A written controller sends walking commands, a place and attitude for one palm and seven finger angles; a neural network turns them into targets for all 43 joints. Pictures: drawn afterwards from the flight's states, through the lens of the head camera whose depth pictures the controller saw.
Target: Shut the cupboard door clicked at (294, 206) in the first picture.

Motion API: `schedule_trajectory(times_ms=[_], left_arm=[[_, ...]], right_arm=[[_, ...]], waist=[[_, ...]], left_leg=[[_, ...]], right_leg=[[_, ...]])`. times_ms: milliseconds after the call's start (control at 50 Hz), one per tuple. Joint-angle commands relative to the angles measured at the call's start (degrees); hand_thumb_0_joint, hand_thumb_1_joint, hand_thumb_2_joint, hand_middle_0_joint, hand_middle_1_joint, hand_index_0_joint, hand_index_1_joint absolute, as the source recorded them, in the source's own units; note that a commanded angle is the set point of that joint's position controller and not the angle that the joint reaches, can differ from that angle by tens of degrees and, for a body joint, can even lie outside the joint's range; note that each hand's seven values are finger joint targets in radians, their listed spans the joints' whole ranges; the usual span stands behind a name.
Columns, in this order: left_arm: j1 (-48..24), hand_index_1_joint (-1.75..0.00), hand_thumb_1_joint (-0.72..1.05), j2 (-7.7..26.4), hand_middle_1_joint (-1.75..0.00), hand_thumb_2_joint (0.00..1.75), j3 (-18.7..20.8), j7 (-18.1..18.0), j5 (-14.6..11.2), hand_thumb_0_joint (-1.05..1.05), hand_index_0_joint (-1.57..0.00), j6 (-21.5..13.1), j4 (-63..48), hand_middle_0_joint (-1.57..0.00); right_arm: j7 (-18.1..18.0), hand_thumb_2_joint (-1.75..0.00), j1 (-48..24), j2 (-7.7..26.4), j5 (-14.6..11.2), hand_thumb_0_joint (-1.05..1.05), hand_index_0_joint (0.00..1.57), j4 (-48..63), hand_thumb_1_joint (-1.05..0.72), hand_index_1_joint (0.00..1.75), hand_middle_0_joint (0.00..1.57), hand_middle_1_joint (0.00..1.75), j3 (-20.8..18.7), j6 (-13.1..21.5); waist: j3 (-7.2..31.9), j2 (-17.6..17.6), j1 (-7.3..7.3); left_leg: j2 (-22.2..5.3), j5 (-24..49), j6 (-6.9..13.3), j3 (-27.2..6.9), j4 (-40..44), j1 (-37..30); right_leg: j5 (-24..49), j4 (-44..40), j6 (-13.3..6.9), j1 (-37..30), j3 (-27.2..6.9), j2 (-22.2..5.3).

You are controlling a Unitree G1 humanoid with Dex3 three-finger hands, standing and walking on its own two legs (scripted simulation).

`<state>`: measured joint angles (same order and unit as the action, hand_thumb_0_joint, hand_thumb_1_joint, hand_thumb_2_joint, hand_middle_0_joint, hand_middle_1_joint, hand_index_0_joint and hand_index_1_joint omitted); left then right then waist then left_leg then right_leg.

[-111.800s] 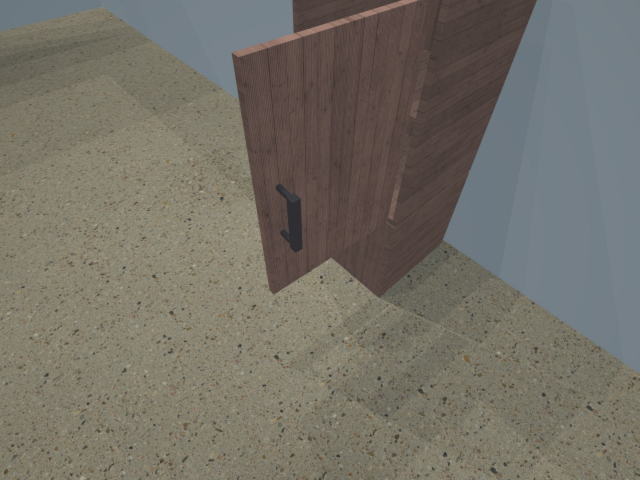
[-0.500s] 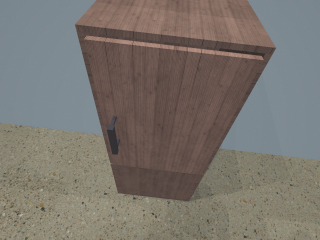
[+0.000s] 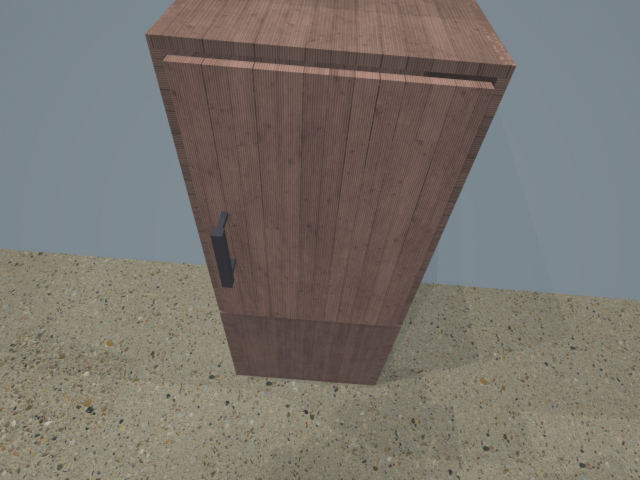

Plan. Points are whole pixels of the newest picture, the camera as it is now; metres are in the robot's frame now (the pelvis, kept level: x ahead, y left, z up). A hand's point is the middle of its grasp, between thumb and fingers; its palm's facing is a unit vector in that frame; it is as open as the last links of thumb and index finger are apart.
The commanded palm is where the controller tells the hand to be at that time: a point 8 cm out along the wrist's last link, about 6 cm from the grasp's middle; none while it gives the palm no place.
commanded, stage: come to a stop and stand still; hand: left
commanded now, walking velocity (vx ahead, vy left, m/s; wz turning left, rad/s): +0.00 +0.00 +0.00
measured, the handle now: (225, 251) +0.48 +0.20 -0.07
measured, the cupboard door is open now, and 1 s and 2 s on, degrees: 0 0 0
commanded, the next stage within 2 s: look again from close up in 0.40 s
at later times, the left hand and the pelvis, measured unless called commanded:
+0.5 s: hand out of the picture -0.08 +0.16 -0.17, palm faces +0.05 -0.99 -0.14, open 7.3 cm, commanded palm none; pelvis -0.02 +0.01 +0.01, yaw +0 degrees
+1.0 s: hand out of the picture +0.06 +0.22 -0.15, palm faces +0.01 -0.97 -0.25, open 7.3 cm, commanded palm none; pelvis -0.02 +0.02 +0.01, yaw +0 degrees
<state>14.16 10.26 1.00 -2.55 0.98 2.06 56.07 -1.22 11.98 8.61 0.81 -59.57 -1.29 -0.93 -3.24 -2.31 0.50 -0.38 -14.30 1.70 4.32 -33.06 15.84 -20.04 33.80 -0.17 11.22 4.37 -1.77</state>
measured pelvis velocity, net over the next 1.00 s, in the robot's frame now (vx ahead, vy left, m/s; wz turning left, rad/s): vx -0.02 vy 0.02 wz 0.00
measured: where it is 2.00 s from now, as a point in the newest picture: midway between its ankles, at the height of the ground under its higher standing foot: outside the picture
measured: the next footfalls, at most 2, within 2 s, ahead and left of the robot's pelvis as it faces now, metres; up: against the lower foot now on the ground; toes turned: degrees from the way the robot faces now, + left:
none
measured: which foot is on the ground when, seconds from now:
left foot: down 0.00-1.00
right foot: down 0.00-1.00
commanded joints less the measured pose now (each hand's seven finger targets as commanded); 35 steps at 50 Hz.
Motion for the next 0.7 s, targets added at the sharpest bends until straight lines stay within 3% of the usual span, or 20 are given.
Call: schedule_trajectory(times_ms=[0,100,260,460,480,500,520,540,580,600,640,680], left_arm=[[5.83,-0.3,0.9,3.65,-0.3,0.9,0.42,0.53,0.32,0.0,-0.2,-1.14,-0.69,-0.2],[7.5,-0.3,0.9,3.46,-0.3,0.9,-0.09,0.81,0.12,0.0,-0.2,-2.19,1.64,-0.2],[10.06,-0.3,0.9,2.25,-0.3,0.9,-0.59,0.75,0.11,0.0,-0.2,-2.86,4.69,-0.2],[13.09,-0.3,0.9,0.59,-0.3,0.9,-1.03,0.42,-0.04,0.0,-0.2,-3.2,6.74,-0.2],[8.78,-0.3,0.9,11.47,-0.3,0.9,-1.21,0.6,1.54,0.0,-0.2,-4.47,1.92,-0.2],[7.97,-0.3,0.9,8.21,-0.3,0.9,0.47,0.23,0.79,0.0,-0.2,-4.29,1.47,-0.2],[8.5,-0.3,0.9,6.45,-0.3,0.9,0.48,0.1,1.01,0.0,-0.2,-4.42,1.98,-0.2],[8.98,-0.3,0.9,5.32,-0.3,0.9,0.02,0.06,0.53,0.0,-0.2,-4.21,1.65,-0.2],[9.56,-0.3,0.9,4.51,-0.3,0.9,0.08,0.02,0.53,0.0,-0.2,-3.81,0.93,-0.2],[8.55,-0.3,0.9,4.8,-0.3,0.9,0.32,-0.05,0.51,0.0,-0.2,-3.62,0.53,-0.2],[7.57,-0.3,0.9,5.42,-0.3,0.9,0.69,-0.12,0.51,0.0,-0.2,-3.39,-0.74,-0.2],[7.77,-0.3,0.9,5.99,-0.3,0.9,0.8,-0.22,0.52,0.0,-0.2,-3.6,-1.56,-0.2]], right_arm=[[0.19,-0.9,-0.94,6.74,0.1,0.0,0.2,3.13,-0.9,0.3,0.2,0.3,-0.51,1.13],[0.08,-0.9,2.72,6.34,-0.07,0.0,0.2,1.8,-0.9,0.3,0.2,0.3,-0.35,1.36],[0.03,-0.9,5.94,5.44,-0.17,0.0,0.2,-0.49,-0.9,0.3,0.2,0.3,0.07,1.29],[-0.2,-0.9,8.22,3.89,-0.31,0.0,0.2,-2.84,-0.9,0.3,0.2,0.3,0.57,1.73],[0.49,-0.9,4.5,12.26,0.16,0.0,0.2,3.71,-0.9,0.3,0.2,0.3,-0.53,2.48],[-0.16,-0.9,4.69,10.94,0.51,0.0,0.2,5.08,-0.9,0.3,0.2,0.3,-1.48,3.62],[-0.59,-0.9,5.7,8.91,0.6,0.0,0.2,4.1,-0.9,0.3,0.2,0.3,-1.51,3.63],[-0.7,-0.9,7.3,7.64,0.45,0.0,0.2,4.03,-0.9,0.3,0.2,0.3,-1.02,3.31],[-0.57,-0.9,7.76,6.9,0.52,0.0,0.2,4.88,-0.9,0.3,0.2,0.3,-0.97,2.74],[-0.51,-0.9,7.78,7.05,0.47,0.0,0.2,4.93,-0.9,0.3,0.2,0.3,-1.15,2.51],[-0.39,-0.9,8.05,7.67,0.31,0.0,0.2,5.21,-0.9,0.3,0.2,0.3,-1.38,2.31],[-0.19,-0.9,7.73,7.86,0.25,0.0,0.2,5.49,-0.9,0.3,0.2,0.3,-1.2,2.59]], waist=[[-4.36,8.31,1.92],[0.67,5.59,0.48],[-1.9,2.16,-0.32],[-1.96,2.26,0.1],[-6.59,4.66,-2.27],[4.13,7.25,-1.45],[8.13,7.73,-2.01],[8.73,6.39,-2.03],[5.95,1.48,-1.59],[2.64,-0.44,-1.73],[-1.15,-0.31,-1.7],[-0.77,-0.29,-0.93]], left_leg=[[-8.06,-12.69,2.2,-13.01,19.61,8.66],[-6.35,-10.08,0.94,-10.29,18.1,0.91],[-5.39,-8.76,0.22,-9.27,17.4,0.21],[-5.42,-5.67,0.2,-8.64,17.06,0.5],[-2.91,3.29,-1.37,-7.24,12.6,-1.19],[-4.82,-0.92,-0.46,-9.21,9.62,-2.53],[-5.1,1.25,0.06,-9.48,8.58,-3.41],[-5.11,2.0,0.39,-9.53,8.13,-2.96],[-5.03,1.07,0.83,-8.91,7.1,-0.16],[-4.61,0.14,0.71,-8.27,6.94,1.46],[-4.56,-0.53,0.67,-8.07,7.86,3.07],[-4.85,3.85,1.05,-8.02,8.09,2.74]], right_leg=[[1.93,-8.9,-1.0,-1.81,-4.37,-2.07],[2.07,-13.97,-1.16,-0.41,-5.36,-3.35],[-2.24,-16.85,-1.25,3.76,-5.95,-4.04],[1.98,-15.19,-1.52,2.67,-5.65,-4.04],[6.4,-14.11,-2.23,4.92,-4.03,-3.36],[1.85,-11.11,-2.4,3.38,-5.94,-5.33],[5.03,-10.49,-2.88,1.88,-5.91,-5.27],[6.34,-10.22,-2.81,0.65,-5.34,-4.98],[4.91,-10.9,-2.66,1.87,-5.78,-5.03],[3.26,-11.21,-2.83,3.59,-6.14,-5.25],[1.79,-11.04,-3.03,5.69,-6.63,-4.83],[6.44,-10.14,-2.79,3.67,-6.18,-4.39]])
